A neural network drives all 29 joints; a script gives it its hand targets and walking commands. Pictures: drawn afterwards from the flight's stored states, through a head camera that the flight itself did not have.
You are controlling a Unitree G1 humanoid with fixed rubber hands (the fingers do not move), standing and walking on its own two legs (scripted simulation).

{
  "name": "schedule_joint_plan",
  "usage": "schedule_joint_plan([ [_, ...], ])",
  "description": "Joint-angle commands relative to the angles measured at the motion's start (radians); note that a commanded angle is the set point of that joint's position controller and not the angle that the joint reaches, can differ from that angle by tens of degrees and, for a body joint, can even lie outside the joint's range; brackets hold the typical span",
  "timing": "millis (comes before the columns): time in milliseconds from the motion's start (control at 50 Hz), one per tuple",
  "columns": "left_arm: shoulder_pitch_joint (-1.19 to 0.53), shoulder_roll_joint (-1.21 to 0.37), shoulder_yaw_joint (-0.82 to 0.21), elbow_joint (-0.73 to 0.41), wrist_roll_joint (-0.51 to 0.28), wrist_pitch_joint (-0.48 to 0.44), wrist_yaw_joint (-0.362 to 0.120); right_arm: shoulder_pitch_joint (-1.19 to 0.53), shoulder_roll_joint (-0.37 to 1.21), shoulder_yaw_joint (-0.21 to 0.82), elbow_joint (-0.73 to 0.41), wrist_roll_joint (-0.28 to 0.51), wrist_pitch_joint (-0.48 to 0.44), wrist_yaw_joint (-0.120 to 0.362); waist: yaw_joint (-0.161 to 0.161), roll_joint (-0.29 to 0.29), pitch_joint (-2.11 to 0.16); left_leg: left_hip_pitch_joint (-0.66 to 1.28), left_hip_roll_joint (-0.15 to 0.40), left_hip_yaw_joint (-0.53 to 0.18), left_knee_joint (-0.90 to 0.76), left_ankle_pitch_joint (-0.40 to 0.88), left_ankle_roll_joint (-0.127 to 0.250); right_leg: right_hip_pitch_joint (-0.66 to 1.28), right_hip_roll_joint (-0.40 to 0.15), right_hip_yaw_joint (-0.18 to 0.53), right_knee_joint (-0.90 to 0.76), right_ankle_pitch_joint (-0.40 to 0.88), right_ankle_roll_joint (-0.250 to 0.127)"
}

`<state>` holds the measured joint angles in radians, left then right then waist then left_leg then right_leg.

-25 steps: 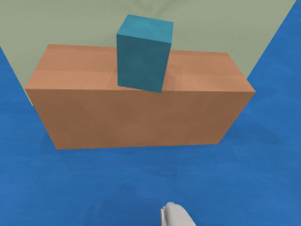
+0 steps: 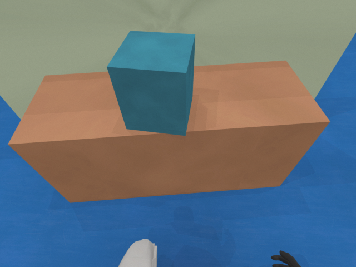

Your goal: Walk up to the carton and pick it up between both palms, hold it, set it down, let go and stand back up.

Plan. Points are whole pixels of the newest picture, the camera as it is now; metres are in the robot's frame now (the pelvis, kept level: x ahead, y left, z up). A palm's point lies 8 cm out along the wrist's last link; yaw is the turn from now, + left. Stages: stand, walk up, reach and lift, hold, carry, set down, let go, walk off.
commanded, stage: walk up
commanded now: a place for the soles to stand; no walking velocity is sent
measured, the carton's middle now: (158, 84) +0.72 +0.11 -0.03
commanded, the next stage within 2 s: none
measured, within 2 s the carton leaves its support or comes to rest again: neither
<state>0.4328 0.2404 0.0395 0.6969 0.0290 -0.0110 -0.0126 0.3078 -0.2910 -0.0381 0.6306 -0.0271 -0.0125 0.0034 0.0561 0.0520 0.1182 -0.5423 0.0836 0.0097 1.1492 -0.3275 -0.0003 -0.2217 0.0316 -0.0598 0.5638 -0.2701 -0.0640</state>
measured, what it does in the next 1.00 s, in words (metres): walks ahead: left foot, then right foot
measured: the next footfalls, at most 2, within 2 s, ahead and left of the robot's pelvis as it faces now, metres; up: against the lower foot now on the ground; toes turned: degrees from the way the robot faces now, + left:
left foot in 0.20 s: +0.20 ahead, +0.12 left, +0.00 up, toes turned +8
right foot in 0.72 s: +0.26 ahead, -0.21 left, +0.00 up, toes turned +5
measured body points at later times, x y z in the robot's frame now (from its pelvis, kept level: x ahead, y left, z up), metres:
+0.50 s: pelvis +0.14 +0.02 +0.00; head +0.15 +0.08 +0.45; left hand +0.21 +0.29 -0.15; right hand +0.16 -0.26 -0.08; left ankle +0.16 +0.11 -0.73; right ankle +0.19 -0.16 -0.64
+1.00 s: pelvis +0.18 -0.04 -0.01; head +0.20 -0.04 +0.43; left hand +0.31 +0.22 -0.12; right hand +0.27 -0.30 -0.13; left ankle +0.16 +0.09 -0.70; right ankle +0.26 -0.14 -0.73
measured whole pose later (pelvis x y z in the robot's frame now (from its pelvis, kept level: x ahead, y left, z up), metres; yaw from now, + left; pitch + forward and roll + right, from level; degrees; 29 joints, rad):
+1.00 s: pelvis +0.18 -0.04 -0.01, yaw +2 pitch -3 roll +0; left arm 0.17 0.25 0.01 0.67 0.02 0.06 0.00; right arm 0.38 -0.26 -0.02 0.64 -0.01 0.02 -0.05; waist 0.03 0.00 0.09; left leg -0.35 0.02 0.00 0.92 -0.55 -0.02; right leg -0.39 -0.04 -0.10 0.69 -0.25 -0.05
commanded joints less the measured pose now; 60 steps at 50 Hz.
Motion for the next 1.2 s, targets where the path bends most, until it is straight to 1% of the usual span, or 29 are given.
schedule_joint_plan([
  [0,0.039,0.170,0.049,-0.072,0.008,-0.029,-0.008,-0.002,-0.049,-0.018,-0.071,-0.004,-0.012,-0.007,0.003,-0.182,-0.011,-0.019,0.028,0.029,-0.302,0.060,-0.009,0.030,-0.227,0.256,-0.276,0.144,-0.110],
  [60,0.063,0.198,0.051,-0.077,0.009,-0.014,-0.014,-0.060,-0.033,-0.024,-0.078,-0.003,-0.021,-0.017,0.039,-0.184,-0.001,0.079,0.000,0.069,-0.409,0.104,-0.001,-0.005,-0.227,0.212,-0.238,0.154,-0.112],
  [100,0.051,0.211,0.051,-0.079,0.011,-0.002,-0.021,0.003,-0.039,-0.029,-0.068,-0.005,-0.028,-0.025,0.009,-0.150,-0.053,0.181,-0.016,0.079,-0.473,0.115,0.013,-0.029,-0.225,0.196,-0.180,0.089,-0.146],
  [140,0.011,0.177,0.026,-0.090,0.008,0.010,-0.025,0.130,-0.072,-0.052,-0.049,-0.013,-0.036,-0.038,-0.066,-0.075,-0.097,0.421,-0.042,0.066,-0.566,0.132,0.040,-0.169,-0.189,0.172,-0.036,-0.103,-0.109],
  [160,0.017,0.140,0.006,-0.096,0.007,0.012,-0.029,0.218,-0.114,-0.070,-0.032,-0.022,-0.042,-0.050,-0.110,0.017,-0.139,0.546,-0.001,-0.016,-0.603,0.088,0.063,-0.255,-0.153,0.131,0.121,-0.159,-0.071],
  [180,0.071,0.075,-0.017,-0.119,0.007,0.013,-0.037,0.287,-0.200,-0.086,-0.030,-0.046,-0.046,-0.063,-0.142,0.200,-0.174,0.629,0.280,-0.407,-0.765,-0.209,0.166,-0.386,-0.034,0.026,0.443,-0.262,0.005],
  [200,0.118,0.115,0.001,-0.109,0.019,0.030,-0.033,0.280,-0.235,-0.089,-0.030,-0.046,-0.036,-0.075,-0.110,0.153,-0.132,0.578,0.430,-0.684,-0.877,-0.354,0.241,-0.450,0.010,0.059,0.601,-0.363,0.054],
  [220,0.094,0.175,0.025,-0.106,0.029,0.053,-0.029,0.235,-0.231,-0.094,-0.022,-0.033,-0.023,-0.084,-0.104,0.101,-0.071,0.509,0.465,-0.710,-0.907,-0.454,0.314,-0.490,-0.036,0.086,0.696,-0.340,0.059],
  [300,0.028,0.183,0.043,-0.081,0.025,0.057,-0.032,0.165,-0.133,-0.054,-0.040,-0.027,-0.043,-0.073,-0.083,0.060,0.040,0.327,0.273,-0.337,-0.937,-0.185,0.141,-0.398,-0.071,0.150,0.663,-0.149,0.085],
  [440,-0.023,0.089,0.028,-0.074,0.005,0.054,-0.057,0.088,-0.114,-0.046,-0.013,-0.018,-0.075,-0.058,-0.041,0.130,0.053,0.259,0.184,-0.030,-0.889,0.261,0.194,-0.341,-0.082,0.125,0.563,0.043,0.119],
  [500,-0.116,0.079,0.013,-0.094,0.004,0.049,-0.036,0.175,-0.112,-0.032,-0.008,-0.005,-0.078,-0.047,-0.077,0.111,0.011,0.348,0.166,0.020,-0.794,0.681,0.162,-0.306,-0.078,0.085,0.400,0.061,0.126],
  [540,-0.146,0.072,0.009,-0.100,0.003,0.044,-0.028,0.178,-0.123,-0.038,-0.020,-0.006,-0.067,-0.040,-0.085,0.141,-0.019,0.406,0.162,0.040,-0.738,0.721,0.165,-0.278,-0.081,0.070,0.281,0.066,0.111],
  [620,-0.160,0.092,0.015,-0.101,-0.001,0.042,-0.018,0.143,-0.186,-0.044,-0.063,-0.007,-0.031,-0.039,-0.067,0.167,-0.076,0.370,0.197,0.021,-0.633,0.644,0.165,-0.112,-0.081,0.061,0.091,0.071,0.075],
  [660,-0.073,0.151,0.034,-0.067,0.005,0.027,-0.015,0.136,-0.166,-0.022,-0.079,0.009,-0.020,-0.033,-0.018,0.017,-0.142,0.239,0.170,0.040,-0.517,0.412,0.114,0.128,-0.084,0.082,-0.099,0.227,0.044],
  [680,-0.066,0.209,0.051,-0.054,0.014,0.026,-0.009,0.202,-0.116,-0.005,-0.079,0.009,-0.020,-0.032,-0.016,-0.145,-0.191,0.163,0.133,0.073,-0.409,0.269,0.079,0.244,-0.139,0.161,-0.070,0.359,0.001],
  [700,-0.070,0.229,0.064,-0.046,0.031,0.027,0.000,0.224,-0.080,-0.003,-0.097,0.024,-0.021,-0.026,-0.011,-0.170,-0.211,0.127,0.033,0.053,-0.311,0.156,0.047,0.255,-0.208,0.202,-0.028,0.467,-0.076],
  [720,-0.088,0.250,0.062,-0.064,0.032,0.029,0.001,0.289,-0.030,0.017,-0.101,0.027,-0.013,-0.032,-0.020,-0.298,-0.263,0.054,-0.021,0.043,-0.178,-0.279,0.025,0.312,-0.346,0.370,-0.032,0.520,-0.178],
  [740,-0.122,0.256,0.068,-0.064,-0.017,0.041,0.015,0.286,-0.035,0.016,-0.077,0.041,0.013,-0.050,0.014,-0.321,-0.265,0.111,-0.045,0.039,-0.095,-0.426,0.004,0.147,-0.401,0.423,-0.142,0.297,-0.296],
  [780,-0.196,0.181,0.037,-0.074,-0.039,0.050,0.012,0.189,-0.111,-0.024,-0.071,0.024,0.032,-0.063,0.012,-0.326,-0.137,0.156,-0.043,-0.019,-0.089,-0.379,-0.004,-0.064,-0.321,0.379,-0.255,0.010,-0.248],
  [840,-0.240,0.170,0.021,-0.096,-0.012,0.052,0.019,0.171,-0.097,-0.024,-0.065,0.026,0.024,-0.062,-0.004,-0.306,-0.076,0.126,-0.066,-0.045,-0.087,-0.282,-0.013,-0.109,-0.281,0.248,-0.207,0.119,-0.203],
  [920,-0.293,0.164,0.018,-0.100,-0.005,0.059,0.019,0.207,-0.071,-0.024,-0.041,0.019,0.002,-0.054,-0.037,-0.226,-0.102,0.183,-0.060,-0.003,-0.314,-0.171,-0.025,-0.113,-0.294,0.233,-0.167,0.028,-0.189],
  [1000,-0.320,0.177,0.007,-0.090,-0.011,0.070,0.008,0.254,-0.057,-0.045,-0.031,0.009,-0.028,-0.034,-0.091,-0.139,-0.142,0.442,-0.088,0.007,-0.644,0.097,0.018,-0.247,-0.249,0.133,-0.057,-0.166,-0.073],
  [1020,-0.291,0.157,0.004,-0.089,-0.018,0.068,0.004,0.246,-0.081,-0.054,-0.042,-0.003,-0.025,-0.031,-0.099,-0.056,-0.148,0.459,-0.040,-0.116,-0.679,-0.001,0.050,-0.318,-0.232,0.099,0.013,-0.273,-0.018],
  [1040,-0.263,0.105,-0.011,-0.108,-0.022,0.066,-0.005,0.224,-0.137,-0.065,-0.060,-0.022,-0.021,-0.038,-0.094,0.100,-0.122,0.399,0.161,-0.486,-0.815,-0.342,0.135,-0.422,-0.142,0.019,0.222,-0.280,0.064],
  [1060,-0.250,0.137,0.012,-0.093,-0.018,0.080,0.000,0.146,-0.235,-0.095,-0.067,-0.005,-0.002,-0.042,-0.105,0.133,-0.006,0.096,0.309,-0.623,-0.932,-0.522,0.268,-0.292,-0.092,0.043,0.371,-0.309,0.080],
  [1080,-0.233,0.147,0.018,-0.075,-0.009,0.087,-0.002,0.023,-0.240,-0.093,-0.079,-0.004,-0.006,-0.044,-0.045,0.174,0.051,-0.054,0.313,-0.620,-0.964,-0.556,0.292,-0.191,-0.140,0.115,0.440,-0.209,0.063],
  [1100,-0.230,0.164,0.020,-0.064,-0.013,0.079,-0.011,-0.025,-0.166,-0.069,-0.096,-0.005,-0.016,-0.040,-0.034,0.161,0.056,0.005,0.235,-0.502,-0.937,-0.429,0.247,-0.201,-0.137,0.113,0.365,-0.194,0.065],
  [1140,-0.277,0.178,0.018,-0.062,-0.019,0.053,-0.016,0.046,-0.111,-0.049,-0.115,-0.017,-0.028,-0.046,-0.069,0.119,0.026,0.235,0.147,-0.362,-0.839,0.003,0.175,-0.320,-0.116,0.086,0.268,-0.184,0.080],
  [1180,-0.246,0.125,0.004,-0.055,-0.003,0.043,-0.008,0.099,-0.135,-0.055,-0.096,-0.011,-0.028,-0.041,-0.086,0.123,-0.033,0.315,0.118,-0.324,-0.765,0.195,0.163,-0.288,-0.105,0.055,0.229,-0.211,0.092],
])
